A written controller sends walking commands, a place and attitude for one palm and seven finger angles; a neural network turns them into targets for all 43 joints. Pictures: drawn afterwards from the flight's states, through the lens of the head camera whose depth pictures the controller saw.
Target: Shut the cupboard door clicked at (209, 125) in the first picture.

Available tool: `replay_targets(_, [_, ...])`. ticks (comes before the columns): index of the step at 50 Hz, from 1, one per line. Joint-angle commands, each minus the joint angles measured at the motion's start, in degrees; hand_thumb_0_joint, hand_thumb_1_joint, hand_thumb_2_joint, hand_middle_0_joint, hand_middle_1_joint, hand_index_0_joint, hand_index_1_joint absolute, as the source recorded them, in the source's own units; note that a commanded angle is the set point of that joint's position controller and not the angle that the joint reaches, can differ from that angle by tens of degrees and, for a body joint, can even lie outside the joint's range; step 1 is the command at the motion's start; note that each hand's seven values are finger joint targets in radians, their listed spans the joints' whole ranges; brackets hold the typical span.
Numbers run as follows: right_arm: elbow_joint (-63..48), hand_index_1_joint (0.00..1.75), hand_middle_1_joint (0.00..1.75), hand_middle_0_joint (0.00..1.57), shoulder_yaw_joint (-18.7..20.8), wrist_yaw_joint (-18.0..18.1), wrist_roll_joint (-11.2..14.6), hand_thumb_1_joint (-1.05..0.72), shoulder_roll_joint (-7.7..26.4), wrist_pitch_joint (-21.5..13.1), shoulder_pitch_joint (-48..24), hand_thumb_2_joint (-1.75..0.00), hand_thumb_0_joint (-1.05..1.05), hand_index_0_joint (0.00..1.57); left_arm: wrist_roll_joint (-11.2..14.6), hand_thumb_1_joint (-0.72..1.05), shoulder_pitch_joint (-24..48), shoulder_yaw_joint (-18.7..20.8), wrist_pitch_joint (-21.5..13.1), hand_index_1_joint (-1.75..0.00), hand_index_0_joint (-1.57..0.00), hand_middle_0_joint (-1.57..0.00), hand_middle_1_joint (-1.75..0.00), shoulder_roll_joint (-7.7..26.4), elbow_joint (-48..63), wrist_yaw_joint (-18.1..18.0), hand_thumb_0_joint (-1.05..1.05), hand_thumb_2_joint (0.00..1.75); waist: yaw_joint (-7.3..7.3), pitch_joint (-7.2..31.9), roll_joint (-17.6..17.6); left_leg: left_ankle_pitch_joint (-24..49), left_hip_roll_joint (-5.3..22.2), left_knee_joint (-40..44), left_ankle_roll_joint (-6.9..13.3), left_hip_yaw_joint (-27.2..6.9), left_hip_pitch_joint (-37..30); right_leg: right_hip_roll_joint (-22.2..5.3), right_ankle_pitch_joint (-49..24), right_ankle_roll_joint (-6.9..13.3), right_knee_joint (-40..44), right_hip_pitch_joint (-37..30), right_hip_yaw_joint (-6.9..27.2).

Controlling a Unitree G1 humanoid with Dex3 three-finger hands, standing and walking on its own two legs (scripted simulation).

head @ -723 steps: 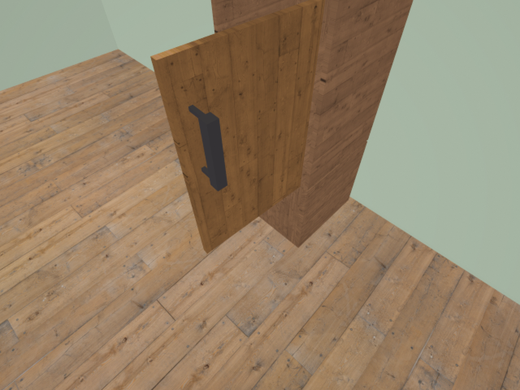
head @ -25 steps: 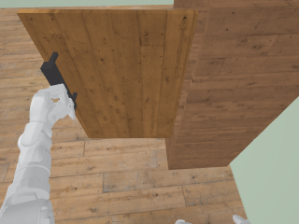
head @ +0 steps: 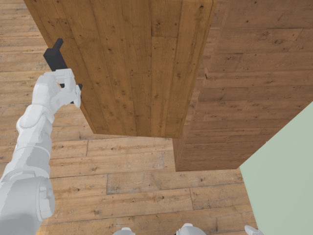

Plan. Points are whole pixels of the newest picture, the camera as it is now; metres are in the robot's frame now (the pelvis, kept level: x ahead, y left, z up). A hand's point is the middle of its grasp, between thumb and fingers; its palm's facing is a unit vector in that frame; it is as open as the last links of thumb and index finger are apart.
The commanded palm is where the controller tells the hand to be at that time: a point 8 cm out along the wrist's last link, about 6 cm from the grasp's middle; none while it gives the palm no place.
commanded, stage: push the door shut along its arc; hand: left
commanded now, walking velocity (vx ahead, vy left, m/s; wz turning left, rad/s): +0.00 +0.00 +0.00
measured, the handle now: (68, 73) +0.52 +0.25 +0.09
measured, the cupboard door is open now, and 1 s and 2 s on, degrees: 84 70 55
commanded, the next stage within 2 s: pull the fist back off the door in 1.48 s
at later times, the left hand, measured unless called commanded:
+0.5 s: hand (92, 73) +0.51 +0.18 +0.10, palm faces -0.23 -0.97 +0.01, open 3.1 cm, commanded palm +0.51 +0.22 +0.10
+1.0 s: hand (106, 60) +0.56 +0.15 +0.10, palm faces -0.34 -0.94 +0.01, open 3.1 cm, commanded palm +0.57 +0.19 +0.10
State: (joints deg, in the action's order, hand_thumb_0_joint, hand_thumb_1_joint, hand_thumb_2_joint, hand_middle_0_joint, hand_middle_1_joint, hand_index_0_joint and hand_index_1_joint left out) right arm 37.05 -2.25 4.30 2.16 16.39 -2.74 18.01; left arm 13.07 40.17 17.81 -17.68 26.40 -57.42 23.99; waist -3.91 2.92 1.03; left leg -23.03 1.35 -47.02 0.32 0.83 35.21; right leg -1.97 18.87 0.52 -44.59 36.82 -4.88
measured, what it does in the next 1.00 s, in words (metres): stands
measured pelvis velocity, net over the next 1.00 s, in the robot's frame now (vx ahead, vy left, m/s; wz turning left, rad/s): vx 0.02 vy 0.01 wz -0.05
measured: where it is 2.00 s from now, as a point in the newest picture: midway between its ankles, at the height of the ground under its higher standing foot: outside the picture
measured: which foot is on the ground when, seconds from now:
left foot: down 0.00-1.00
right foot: down 0.00-1.00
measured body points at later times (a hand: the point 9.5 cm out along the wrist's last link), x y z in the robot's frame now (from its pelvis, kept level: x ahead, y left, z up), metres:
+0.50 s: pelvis -0.01 +0.01 -0.01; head +0.12 +0.02 +0.42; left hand +0.52 +0.23 +0.10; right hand -0.01 -0.27 -0.12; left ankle +0.00 +0.11 -0.70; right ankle +0.03 -0.12 -0.70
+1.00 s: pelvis +0.02 +0.01 -0.02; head +0.16 +0.01 +0.41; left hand +0.57 +0.20 +0.10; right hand -0.02 -0.26 -0.12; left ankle +0.00 +0.11 -0.70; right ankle +0.03 -0.12 -0.70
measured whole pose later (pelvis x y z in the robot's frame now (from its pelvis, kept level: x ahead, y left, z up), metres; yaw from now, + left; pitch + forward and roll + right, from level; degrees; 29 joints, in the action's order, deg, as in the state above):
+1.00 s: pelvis +0.02 +0.01 -0.02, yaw -3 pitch +22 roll -3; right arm 37.3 -2.7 3.4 0.0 16.7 0.5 23.4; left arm 6.8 64.1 19.8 -12.8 37.4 -72.5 31.6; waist -12.8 3.8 2.2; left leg -26.9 3.1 -53.7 1.1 2.0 48.5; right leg -0.3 20.5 -0.3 -48.8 49.9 -3.4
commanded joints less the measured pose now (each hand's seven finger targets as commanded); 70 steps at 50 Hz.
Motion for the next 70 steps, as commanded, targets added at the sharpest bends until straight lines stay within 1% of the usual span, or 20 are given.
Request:
replay_targets(1, [-4.13,0.3,0.3,0.2,3.84,0.84,-0.04,-0.9,9.37,-2.04,5.15,-0.9,0.0,0.2,0.43,0.9,30.74,0.21,-4.29,-1.5,-1.3,-1.3,-1.5,12.28,11.49,2.14,0.0,0.9,-3.78,22.86,3.26,14.11,-1.06,5.53,0.78,-2.91,-9.42,2.19,-13.38,0.93,3.82,-8.77,3.45])
replay_targets(5, [-2.95,0.3,0.3,0.2,3.47,1.03,0.0,-0.9,9.97,-1.72,6.17,-0.9,0.0,0.2,-0.1,0.9,35.32,-0.1,-3.6,-1.5,-1.3,-1.3,-1.5,13.77,6.62,2.82,0.0,0.9,-5.51,19.65,1.66,10.36,-0.93,5.31,1.11,-3.26,-5.88,2.3,-10.0,0.74,4.06,-6.18,3.57])
replay_targets(8, [-2.44,0.3,0.3,0.2,3.42,1.03,-0.2,-0.9,10.31,-1.83,7.19,-0.9,0.0,0.2,-1.04,0.9,38.68,-0.18,-3.59,-1.5,-1.3,-1.3,-1.5,15.27,5.24,3.07,0.0,0.9,-6.15,21.83,4.5,10.28,-1.05,4.62,1.05,-3.63,-6.19,2.3,-9.02,0.84,3.36,-4.65,3.54])
replay_targets(11, [-1.62,0.3,0.3,0.2,3.57,0.97,-0.29,-0.9,10.75,-1.85,8.56,-0.9,0.0,0.2,-1.6,0.9,41.74,-0.94,-3.26,-1.5,-1.3,-1.3,-1.5,15.51,3.17,4.01,0.0,0.9,-7.66,22.37,3.56,10.16,-0.81,3.6,1.22,-3.75,-5.57,2.45,-8.75,0.72,3.17,-3.05,3.67])
replay_targets(19, [-1.36,0.3,0.3,0.2,3.62,0.66,-0.79,-0.9,11.49,-1.31,11.37,-0.9,0.0,0.2,-2.39,0.9,45.03,1.86,-2.17,-1.5,-1.3,-1.3,-1.5,20.11,-0.32,5.7,0.0,0.9,-8.06,25.96,6.11,13.69,-0.47,1.39,1.17,-4.17,-5.93,3.01,-9.95,0.85,1.64,-0.32,3.24])
replay_targets(22, [-1.44,0.3,0.3,0.2,3.4,0.61,-0.91,-0.9,11.49,-1.05,12.3,-0.9,0.0,0.2,-2.52,0.9,47.78,0.88,-1.67,-1.5,-1.3,-1.3,-1.5,19.21,-1.68,5.56,0.0,0.9,-9.01,24.78,6.82,13.87,-0.53,1.09,1.25,-4.37,-5.78,3.23,-9.32,1.04,1.32,1.37,2.74])
replay_targets(24, [-1.61,0.3,0.3,0.2,3.57,0.43,-1.22,-0.9,11.77,-0.78,13.18,-0.9,0.0,0.2,-3.27,0.9,48.5,3.99,-1.56,-1.5,-1.3,-1.3,-1.5,23.31,-0.93,5.15,0.0,0.9,-8.53,28.68,7.07,16.16,-0.3,0.43,1.2,-4.41,-6.52,3.26,-11.31,0.85,0.82,0.14,3.08])
replay_targets(27, [-1.83,0.3,0.3,0.2,3.56,0.24,-1.41,-0.9,11.44,-0.36,14.05,-0.9,0.0,0.2,-3.82,0.9,48.15,3.11,-1.4,-1.5,-1.3,-1.3,-1.5,22.28,-1.4,5.38,0.0,0.9,-8.66,29.1,7.6,19.02,-0.39,-0.38,1.21,-4.11,-6.72,3.57,-13.65,0.91,0.12,-0.06,2.71])
replay_targets(28, [-1.86,0.3,0.3,0.2,3.6,0.16,-1.46,-0.9,11.71,-0.02,14.21,-0.9,0.0,0.2,-4.19,0.9,47.61,4.58,-1.27,-1.5,-1.3,-1.3,-1.5,24.37,-1.81,5.43,0.0,0.9,-8.18,29.35,8.21,19.91,-0.15,-0.46,0.96,-4.37,-7.08,3.61,-14.0,0.95,-0.01,0.34,2.7])
replay_targets(30, [-1.92,0.3,0.3,0.2,3.66,0.06,-1.53,-0.9,11.49,0.36,14.33,-0.9,0.0,0.2,-4.5,0.9,48.42,2.95,-0.58,-1.5,-1.3,-1.3,-1.5,22.53,-2.65,5.76,0.0,0.9,-9.16,28.42,7.28,19.35,-0.14,-0.84,1.18,-3.96,-6.18,3.68,-14.16,0.66,0.21,0.87,2.8])
replay_targets(34, [-2.9,0.3,0.3,0.2,3.44,0.27,-1.65,-0.9,11.84,1.04,14.99,-0.9,0.0,0.2,-4.97,0.9,48.02,7.95,-0.21,-1.5,-1.3,-1.3,-1.5,29.56,-3.37,6.02,0.0,0.9,-8.3,30.77,5.9,20.22,-0.42,-1.48,1.43,-3.18,-3.07,3.83,-17.54,0.61,-0.47,-3.67,3.42])
replay_targets(37, [-3.2,0.3,0.3,0.2,3.56,0.18,-1.71,-0.9,11.35,1.37,15.31,-0.9,0.0,0.2,-5.06,0.9,48.46,5.52,-0.58,-1.5,-1.3,-1.3,-1.5,26.61,-1.62,6.52,0.0,0.9,-8.61,31.72,8.28,24.48,-0.35,-1.99,1.21,-3.24,-5.94,4.08,-20.12,0.87,-1.27,-2.59,2.82])
replay_targets(38, [-3.04,0.3,0.3,0.2,3.86,0.07,-1.8,-0.9,11.53,1.59,15.44,-0.9,0.0,0.2,-5.32,0.9,47.89,6.78,-0.38,-1.5,-1.3,-1.3,-1.5,28.01,-1.79,6.7,0.0,0.9,-8.26,32.42,9.15,25.28,-0.08,-2.29,1.01,-3.27,-6.92,4.12,-20.46,0.66,-1.12,-2.05,3.01])
replay_targets(42, [-3.03,0.3,0.3,0.2,3.79,0.24,-1.84,-0.9,11.43,2.0,15.65,-0.9,0.0,0.2,-4.66,0.9,49.49,3.83,0.78,-1.5,-1.3,-1.3,-1.5,24.36,-2.89,7.73,0.0,0.9,-9.67,29.93,8.13,26.13,-0.15,-2.45,1.22,-3.15,-6.75,4.37,-20.93,0.73,-1.15,-0.25,2.41])
replay_targets(43, [-2.43,0.3,0.3,0.2,4.02,0.21,-1.99,-0.9,11.79,2.16,16.01,-0.9,0.0,0.2,-5.06,0.9,50.86,5.15,0.84,-1.5,-1.3,-1.3,-1.5,26.43,-2.26,7.64,0.0,0.9,-9.61,31.02,8.3,26.48,0.15,-2.72,1.01,-3.55,-7.72,4.34,-20.83,0.58,-1.15,0.16,2.51])
replay_targets(45, [-2.4,0.3,0.3,0.2,4.06,0.2,-2.03,-0.9,11.55,2.18,15.81,-0.9,0.0,0.2,-5.13,0.9,51.06,2.92,1.15,-1.5,-1.3,-1.3,-1.5,23.78,-2.42,7.91,0.0,0.9,-10.11,30.44,8.21,26.63,0.09,-2.93,1.08,-3.51,-7.91,4.29,-20.91,0.58,-1.01,0.99,2.52])
replay_targets(48, [-1.67,0.3,0.3,0.2,4.23,0.28,-2.18,-0.9,11.84,2.13,16.24,-0.9,0.0,0.2,-4.77,0.9,53.16,3.88,1.07,-1.5,-1.3,-1.3,-1.5,24.81,-1.84,7.93,0.0,0.9,-10.3,32.2,8.82,29.07,0.25,-3.69,0.89,-3.97,-9.95,4.47,-21.65,0.68,-1.48,1.96,2.27])
replay_targets(57, [0.88,0.3,0.3,0.2,3.95,0.7,-2.3,-0.9,11.68,1.24,15.96,-0.9,0.0,0.2,-4.86,0.9,61.89,-2.8,2.35,-1.5,-1.3,-1.3,-1.5,18.0,-4.14,7.88,0.0,0.9,-13.83,29.39,11.08,28.03,0.36,-5.82,1.06,-4.74,-10.74,4.67,-18.26,1.04,-2.45,9.17,1.18])
replay_targets(63, [2.11,0.3,0.3,0.2,3.86,0.55,-2.67,-0.9,12.07,0.45,15.52,-0.9,0.0,0.2,-5.37,0.9,66.35,-2.97,3.24,-1.5,-1.3,-1.3,-1.5,19.11,-4.65,8.02,0.0,0.9,-14.51,32.98,11.23,27.07,0.39,-7.86,1.07,-4.99,-10.02,4.86,-17.97,1.16,-3.82,10.11,1.13])
replay_targets(70, [3.06,0.3,0.3,0.2,3.35,0.41,-2.72,-0.9,12.12,-0.42,15.45,-0.9,0.0,0.2,-6.57,0.9,70.91,-5.58,4.57,-1.5,-1.3,-1.3,-1.5,16.96,-7.48,7.56,0.0,0.9,-16.25,31.72,12.89,22.89,0.46,-9.28,1.4,-4.81,-7.2,5.03,-14.59,1.18,-4.79,13.59,0.66])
